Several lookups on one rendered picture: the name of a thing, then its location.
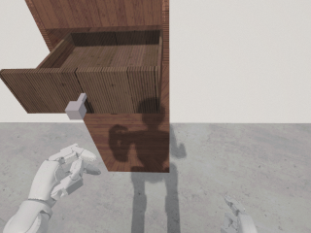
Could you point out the cabinet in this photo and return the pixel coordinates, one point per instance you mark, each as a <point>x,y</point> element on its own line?
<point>126,142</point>

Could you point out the handle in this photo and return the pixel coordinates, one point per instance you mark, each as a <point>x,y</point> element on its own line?
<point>76,110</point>

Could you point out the right robot hand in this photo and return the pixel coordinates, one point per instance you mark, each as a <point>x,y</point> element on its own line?
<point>242,224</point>

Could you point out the left robot forearm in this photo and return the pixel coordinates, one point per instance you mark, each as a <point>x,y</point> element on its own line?
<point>32,217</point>

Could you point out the left robot hand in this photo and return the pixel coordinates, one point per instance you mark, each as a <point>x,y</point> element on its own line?
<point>51,181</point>

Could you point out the drawer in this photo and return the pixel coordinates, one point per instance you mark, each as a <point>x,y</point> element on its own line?
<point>119,71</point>

